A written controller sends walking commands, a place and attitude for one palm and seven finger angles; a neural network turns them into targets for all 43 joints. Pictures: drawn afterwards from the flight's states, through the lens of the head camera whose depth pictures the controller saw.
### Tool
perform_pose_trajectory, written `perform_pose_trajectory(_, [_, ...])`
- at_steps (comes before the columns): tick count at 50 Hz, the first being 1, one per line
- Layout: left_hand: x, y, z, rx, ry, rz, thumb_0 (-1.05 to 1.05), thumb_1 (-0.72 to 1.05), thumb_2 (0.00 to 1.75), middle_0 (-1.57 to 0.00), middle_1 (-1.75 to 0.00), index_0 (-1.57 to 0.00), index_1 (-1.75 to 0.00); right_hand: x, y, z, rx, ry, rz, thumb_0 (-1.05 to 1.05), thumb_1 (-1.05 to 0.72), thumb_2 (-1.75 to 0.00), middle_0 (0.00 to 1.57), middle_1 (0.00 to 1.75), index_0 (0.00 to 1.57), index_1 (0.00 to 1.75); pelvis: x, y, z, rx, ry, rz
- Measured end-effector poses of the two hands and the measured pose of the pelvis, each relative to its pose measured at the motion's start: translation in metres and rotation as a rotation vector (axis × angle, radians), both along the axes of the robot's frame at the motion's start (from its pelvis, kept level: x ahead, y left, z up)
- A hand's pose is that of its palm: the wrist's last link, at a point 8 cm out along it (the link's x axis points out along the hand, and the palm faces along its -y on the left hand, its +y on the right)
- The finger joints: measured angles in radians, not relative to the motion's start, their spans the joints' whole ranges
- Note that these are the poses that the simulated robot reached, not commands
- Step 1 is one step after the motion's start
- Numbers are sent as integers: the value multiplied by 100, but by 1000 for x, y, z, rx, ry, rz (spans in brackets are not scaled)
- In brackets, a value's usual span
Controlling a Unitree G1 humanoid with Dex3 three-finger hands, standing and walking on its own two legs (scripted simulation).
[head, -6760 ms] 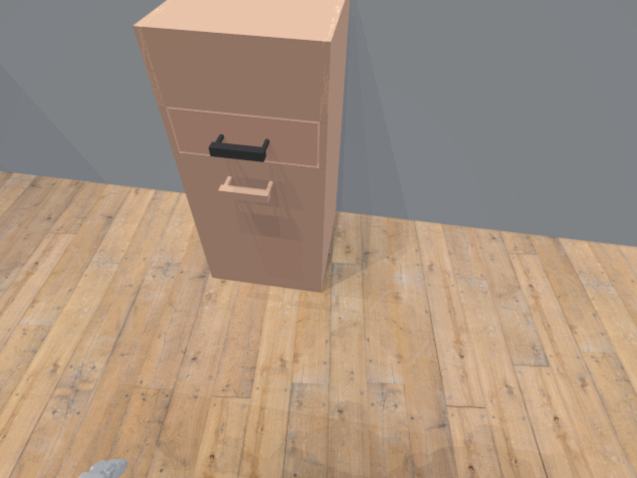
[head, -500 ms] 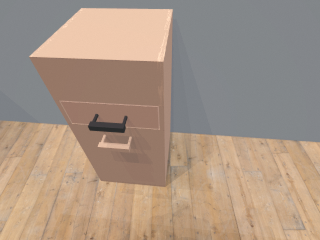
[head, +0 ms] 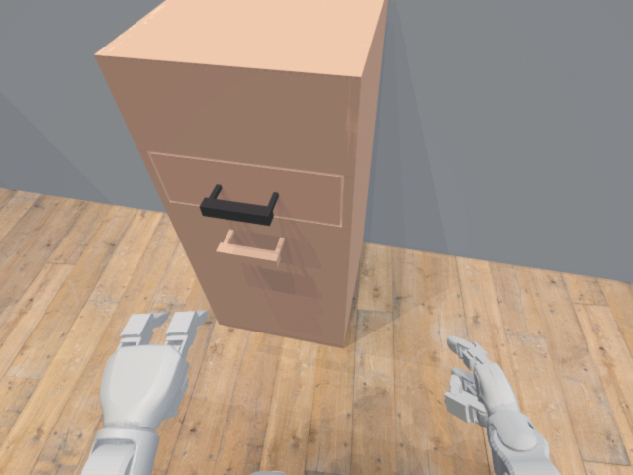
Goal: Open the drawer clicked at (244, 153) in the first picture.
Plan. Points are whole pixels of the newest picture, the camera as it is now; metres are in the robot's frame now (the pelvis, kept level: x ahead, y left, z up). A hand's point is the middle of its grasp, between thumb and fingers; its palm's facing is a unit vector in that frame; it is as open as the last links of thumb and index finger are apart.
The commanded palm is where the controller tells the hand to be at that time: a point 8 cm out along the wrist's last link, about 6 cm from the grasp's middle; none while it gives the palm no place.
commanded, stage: raise the hand with hooked fingers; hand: left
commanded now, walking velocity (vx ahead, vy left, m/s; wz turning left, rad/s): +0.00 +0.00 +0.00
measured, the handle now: (241, 202) +0.58 +0.26 -0.06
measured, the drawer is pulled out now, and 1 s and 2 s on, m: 0.00 0.00 0.00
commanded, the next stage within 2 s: move the hooked fingers above the handle in 1.28 s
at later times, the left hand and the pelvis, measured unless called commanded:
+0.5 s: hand (166, 302) +0.28 +0.24 +0.07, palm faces +0.08 -0.10 -0.99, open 12.6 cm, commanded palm +0.26 +0.24 +0.13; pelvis +0.01 +0.02 +0.03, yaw -1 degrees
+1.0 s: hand (154, 239) +0.33 +0.26 +0.13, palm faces +0.01 -0.07 -1.00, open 13.8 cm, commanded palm +0.30 +0.26 +0.17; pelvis +0.02 +0.02 +0.05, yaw +0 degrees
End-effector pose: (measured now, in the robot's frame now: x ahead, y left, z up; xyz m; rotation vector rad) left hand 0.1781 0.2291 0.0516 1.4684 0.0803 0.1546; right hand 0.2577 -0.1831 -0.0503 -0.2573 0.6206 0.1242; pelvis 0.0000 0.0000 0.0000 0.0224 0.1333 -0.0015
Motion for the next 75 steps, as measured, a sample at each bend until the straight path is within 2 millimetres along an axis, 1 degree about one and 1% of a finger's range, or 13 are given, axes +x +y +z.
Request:
perform_pose_trajectory(4, [25, 0, 22, -16, -25, 5, 1, 27, 63, -27, -70, -27, -70, -26, 13, -17, 44, 94, -18, 1, -91, -90, 21, 30, 21, 30, 1, 3, 6, -8, -19, 4])
perform_pose_trajectory(7, [39, -5, 32, -28, -2, -23, 0, 21, 61, -27, -74, -27, -75, -50, 13, -26, 57, 173, -54, 1, -91, -90, 21, 30, 21, 30, 4, 6, 13, -6, -29, -6])
perform_pose_trajectory(12, [50, -7, 39, -23, 45, -84, 0, 9, 56, -28, -82, -27, -82, -84, -5, -34, 26, 271, -125, 1, -91, -90, 21, 30, 21, 30, 8, 10, 22, -5, -40, -22])
perform_pose_trajectory(17, [55, 3, 48, -11, 27, -93, 0, -2, 51, -29, -89, -28, -90, -98, -30, -34, -33, 309, -190, 1, -91, -90, 21, 30, 21, 30, 11, 14, 25, -7, -44, -23])
perform_pose_trajectory(21, [63, 10, 58, -2, -13, -83, 0, -11, 47, -30, -95, -29, -96, -94, -44, -29, -64, 294, -219, 1, -91, -90, 21, 30, 21, 30, 12, 17, 27, -9, -49, -19])
perform_pose_trajectory(25, [75, 13, 69, 2, -31, -75, 0, -21, 43, -30, -101, -30, -102, -79, -46, -20, -65, 250, -228, 1, -91, -90, 20, 30, 20, 30, 13, 19, 30, -9, -59, -17])
perform_pose_trajectory(33, [95, 15, 92, 13, -20, -82, 0, -38, 35, -31, -113, -31, -113, -45, -23, -1, -16, 160, -182, 1, -91, -90, 20, 30, 20, 30, 16, 19, 37, -10, -88, -13])
perform_pose_trajectory(39, [107, 21, 108, 30, -6, -90, 0, -45, 32, -32, -118, -31, -118, -33, -4, 3, 12, 153, -133, 1, -91, -90, 20, 30, 20, 30, 18, 17, 41, -13, -101, -3])
perform_pose_trajectory(43, [116, 25, 120, 41, -1, -96, 0, -47, 31, -32, -119, -32, -119, -34, 0, 1, 16, 175, -121, 1, -91, -90, 21, 30, 21, 30, 20, 17, 43, -15, -106, 3])
perform_pose_trajectory(48, [128, 31, 130, 41, 15, -103, 0, -48, 31, -32, -120, -32, -120, -44, -4, -4, 11, 216, -133, 1, -91, -90, 21, 30, 21, 30, 21, 18, 45, -16, -104, 7])
perform_pose_trajectory(61, [123, 26, 116, 21, 18, -177, 0, -49, 30, -32, -120, -32, -120, -73, -32, -14, -44, 308, -199, 1, -91, -90, 20, 30, 20, 30, 21, 20, 45, -15, -79, -1])
perform_pose_trajectory(71, [126, 28, 119, 29, 13, -129, 0, -49, 30, -32, -120, -32, -120, -68, -26, -14, -15, 286, -200, 1, -91, -90, 20, 30, 20, 30, 20, 20, 45, -13, -81, -2])
perform_pose_trajectory(75, [129, 25, 113, 27, 38, -133, 0, -49, 30, -32, -120, -32, -120, -63, -22, -13, -8, 271, -187, 1, -91, -90, 20, 30, 20, 30, 19, 18, 44, -12, -79, 2])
